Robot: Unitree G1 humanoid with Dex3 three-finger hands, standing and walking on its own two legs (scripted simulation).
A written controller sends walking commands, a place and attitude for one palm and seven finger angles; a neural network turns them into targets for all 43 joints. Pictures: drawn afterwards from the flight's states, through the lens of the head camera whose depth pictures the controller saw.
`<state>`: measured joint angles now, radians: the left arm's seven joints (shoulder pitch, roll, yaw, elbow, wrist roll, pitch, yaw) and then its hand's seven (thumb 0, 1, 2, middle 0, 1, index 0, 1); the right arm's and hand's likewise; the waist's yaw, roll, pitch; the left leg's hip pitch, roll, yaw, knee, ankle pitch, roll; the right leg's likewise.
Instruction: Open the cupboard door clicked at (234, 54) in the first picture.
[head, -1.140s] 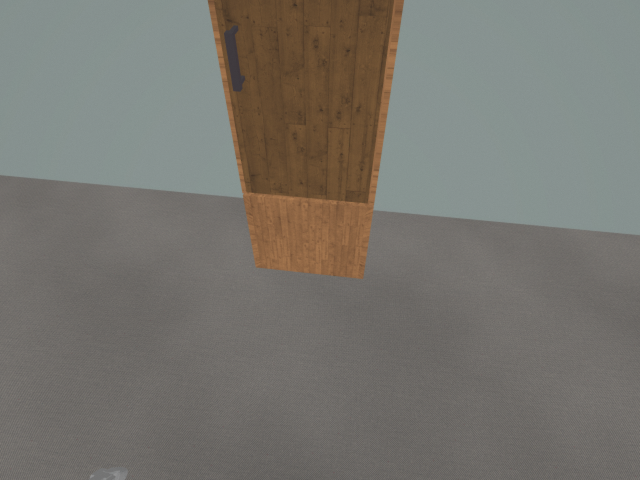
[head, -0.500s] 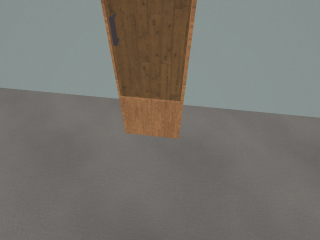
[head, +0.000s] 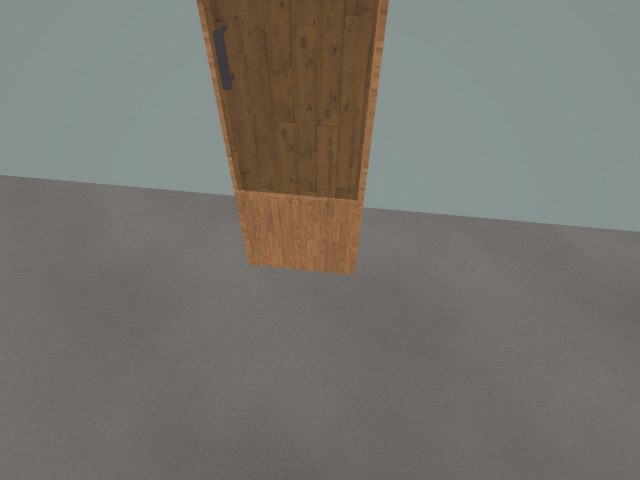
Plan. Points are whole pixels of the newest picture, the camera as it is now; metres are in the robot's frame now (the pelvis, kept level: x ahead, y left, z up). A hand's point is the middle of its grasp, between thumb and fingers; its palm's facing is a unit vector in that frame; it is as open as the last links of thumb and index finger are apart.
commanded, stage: look at it before walking up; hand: left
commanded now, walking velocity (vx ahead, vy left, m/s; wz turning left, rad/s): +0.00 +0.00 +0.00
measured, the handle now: (225, 57) +1.00 +0.29 +0.09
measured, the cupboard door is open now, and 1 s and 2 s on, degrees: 0 0 0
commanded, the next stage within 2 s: take the last steps up to it in 0.30 s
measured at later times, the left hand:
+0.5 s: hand out of the picture +0.08 +0.25 -0.16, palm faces -0.02 -0.94 -0.33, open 7.4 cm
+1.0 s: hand (165, 477) +0.16 +0.24 -0.18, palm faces +0.00 -0.99 -0.16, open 7.3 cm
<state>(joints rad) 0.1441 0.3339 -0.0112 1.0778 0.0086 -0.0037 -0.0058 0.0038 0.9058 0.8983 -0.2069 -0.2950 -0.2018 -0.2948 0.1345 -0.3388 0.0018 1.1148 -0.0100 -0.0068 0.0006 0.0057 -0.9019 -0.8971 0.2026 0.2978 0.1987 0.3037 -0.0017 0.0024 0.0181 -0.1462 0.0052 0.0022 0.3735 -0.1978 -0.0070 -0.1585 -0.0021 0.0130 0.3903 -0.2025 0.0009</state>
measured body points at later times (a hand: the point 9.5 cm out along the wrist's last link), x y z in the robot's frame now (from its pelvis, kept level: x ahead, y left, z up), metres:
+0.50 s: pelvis +0.01 +0.00 +0.00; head +0.01 +0.00 +0.45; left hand +0.08 +0.30 -0.13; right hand +0.09 -0.29 -0.13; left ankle +0.00 +0.12 -0.75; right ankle +0.01 -0.12 -0.75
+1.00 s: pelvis +0.13 +0.07 -0.01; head +0.15 +0.08 +0.44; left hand +0.17 +0.29 -0.17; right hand +0.00 -0.12 -0.15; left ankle +0.02 +0.13 -0.75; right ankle +0.20 -0.06 -0.69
